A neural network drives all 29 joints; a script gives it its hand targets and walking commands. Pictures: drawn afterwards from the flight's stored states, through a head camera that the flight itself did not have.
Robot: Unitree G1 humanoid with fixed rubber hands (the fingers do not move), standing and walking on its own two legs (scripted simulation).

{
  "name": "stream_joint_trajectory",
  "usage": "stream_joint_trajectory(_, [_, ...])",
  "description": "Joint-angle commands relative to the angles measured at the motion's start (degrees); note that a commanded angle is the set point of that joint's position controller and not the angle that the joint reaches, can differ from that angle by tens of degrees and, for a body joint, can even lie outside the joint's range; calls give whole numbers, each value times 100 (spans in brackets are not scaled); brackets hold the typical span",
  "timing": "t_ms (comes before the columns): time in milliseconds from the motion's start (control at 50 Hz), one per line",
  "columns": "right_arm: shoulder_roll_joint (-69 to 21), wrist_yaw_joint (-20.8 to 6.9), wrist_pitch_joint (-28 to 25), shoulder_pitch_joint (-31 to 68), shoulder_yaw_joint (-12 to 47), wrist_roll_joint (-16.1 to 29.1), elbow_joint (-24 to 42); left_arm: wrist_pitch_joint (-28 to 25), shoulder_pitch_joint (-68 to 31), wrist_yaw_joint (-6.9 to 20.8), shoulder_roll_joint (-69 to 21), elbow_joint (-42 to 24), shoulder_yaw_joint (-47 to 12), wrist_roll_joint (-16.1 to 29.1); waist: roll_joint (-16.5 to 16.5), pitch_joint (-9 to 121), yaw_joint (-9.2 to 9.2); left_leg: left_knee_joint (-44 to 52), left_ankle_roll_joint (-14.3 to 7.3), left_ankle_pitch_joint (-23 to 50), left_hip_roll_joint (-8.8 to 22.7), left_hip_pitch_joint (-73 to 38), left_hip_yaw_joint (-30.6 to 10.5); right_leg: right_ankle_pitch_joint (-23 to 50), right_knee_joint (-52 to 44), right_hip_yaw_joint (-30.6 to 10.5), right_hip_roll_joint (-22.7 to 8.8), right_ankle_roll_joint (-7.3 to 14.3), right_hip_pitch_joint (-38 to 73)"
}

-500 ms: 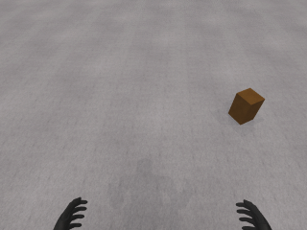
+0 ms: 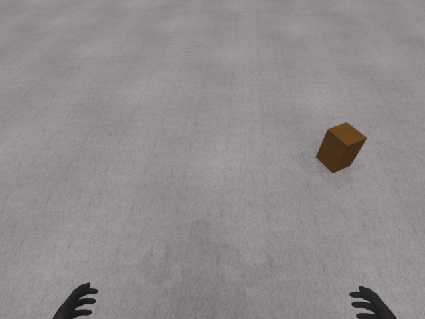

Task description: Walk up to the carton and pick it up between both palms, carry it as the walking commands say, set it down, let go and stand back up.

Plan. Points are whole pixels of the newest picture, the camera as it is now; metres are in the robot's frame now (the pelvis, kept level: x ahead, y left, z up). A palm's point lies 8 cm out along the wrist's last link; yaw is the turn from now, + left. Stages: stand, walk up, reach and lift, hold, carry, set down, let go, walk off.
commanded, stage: stand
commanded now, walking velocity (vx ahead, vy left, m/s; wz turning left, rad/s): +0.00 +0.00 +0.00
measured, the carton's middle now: (339, 148) +1.17 -0.73 -0.64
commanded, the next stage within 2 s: walk up in 1.22 s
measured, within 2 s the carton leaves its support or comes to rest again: neither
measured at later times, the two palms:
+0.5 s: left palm out of the picture +0.12 +0.30 -0.07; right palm out of the picture +0.12 -0.30 -0.07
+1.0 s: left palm out of the picture +0.10 +0.31 -0.08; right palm out of the picture +0.10 -0.31 -0.08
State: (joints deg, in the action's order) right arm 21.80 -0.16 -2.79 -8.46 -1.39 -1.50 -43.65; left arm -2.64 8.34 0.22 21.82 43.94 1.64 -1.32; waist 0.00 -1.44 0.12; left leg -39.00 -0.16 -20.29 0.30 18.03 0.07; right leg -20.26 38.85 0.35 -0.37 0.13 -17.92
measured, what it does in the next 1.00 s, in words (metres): stands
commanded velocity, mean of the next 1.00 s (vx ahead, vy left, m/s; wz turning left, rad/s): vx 0.00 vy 0.00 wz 0.00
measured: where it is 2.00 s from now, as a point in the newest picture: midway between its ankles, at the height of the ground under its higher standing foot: outside the picture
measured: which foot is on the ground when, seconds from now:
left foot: down 0.00-1.00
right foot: down 0.00-1.00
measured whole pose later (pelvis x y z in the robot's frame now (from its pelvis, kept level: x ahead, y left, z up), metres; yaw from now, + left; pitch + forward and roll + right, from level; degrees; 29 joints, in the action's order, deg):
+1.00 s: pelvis +0.00 +0.00 +0.03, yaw +0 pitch -2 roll +0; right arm 22.5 -0.1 -1.5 -4.9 -0.2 -0.8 -60.1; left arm -1.5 4.8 0.1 22.7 60.2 -0.1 -0.7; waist 0.1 -2.4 0.1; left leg -20.7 0.1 -10.7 0.2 7.7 0.3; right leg -10.8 20.9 0.2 -0.4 -0.2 -7.8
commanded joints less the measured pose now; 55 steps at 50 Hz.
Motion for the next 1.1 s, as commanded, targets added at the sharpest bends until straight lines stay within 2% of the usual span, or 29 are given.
stream_joint_trajectory(0, [958,27,-72,262,-217,19,263,-69,-264,-23,954,-252,216,16,-19,409,4,781,-353,1021,466,-179,-560,1020,-764,-550,-462,370,194])
stream_joint_trajectory(600, [1017,13,36,608,-72,67,-1083,21,-594,-19,1034,1087,23,65,0,248,-1,1985,-179,1374,617,-936,-543,1367,-1952,-576,-630,196,914])
stream_joint_trajectory(1080, [1068,29,84,603,-56,77,-1439,70,-595,-41,1081,1412,-1,71,-1,213,-4,2230,-148,1410,670,-1070,-554,1398,-2202,-579,-684,163,1028])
